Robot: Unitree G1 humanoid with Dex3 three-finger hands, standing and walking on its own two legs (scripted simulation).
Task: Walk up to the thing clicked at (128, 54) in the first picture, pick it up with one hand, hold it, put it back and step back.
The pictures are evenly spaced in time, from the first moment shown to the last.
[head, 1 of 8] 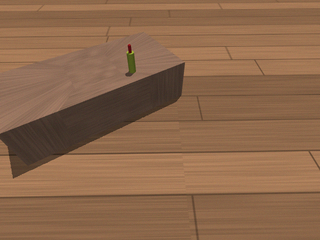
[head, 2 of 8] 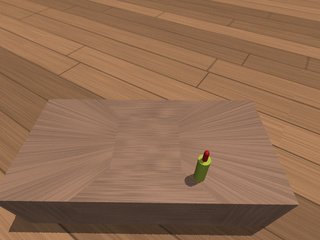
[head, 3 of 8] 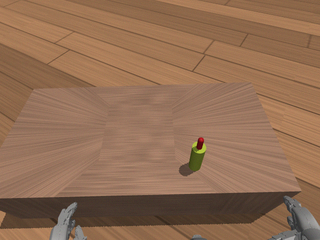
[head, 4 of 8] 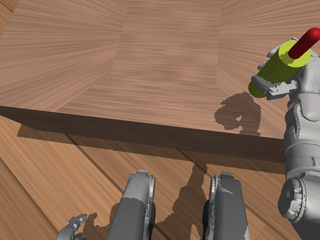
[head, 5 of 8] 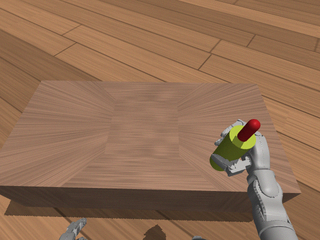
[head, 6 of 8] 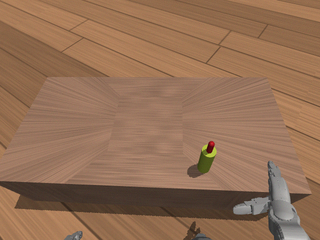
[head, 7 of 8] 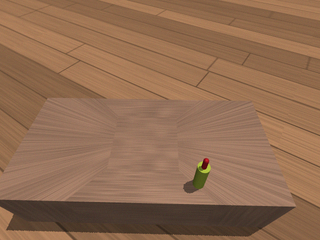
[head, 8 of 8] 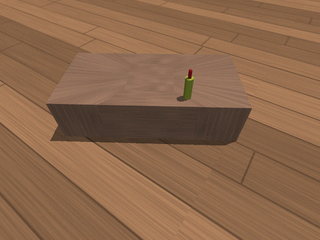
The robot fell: no
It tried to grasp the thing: yes
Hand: right
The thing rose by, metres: 0.34
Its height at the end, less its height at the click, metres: +0.00
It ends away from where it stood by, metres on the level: 0.03
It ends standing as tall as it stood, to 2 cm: yes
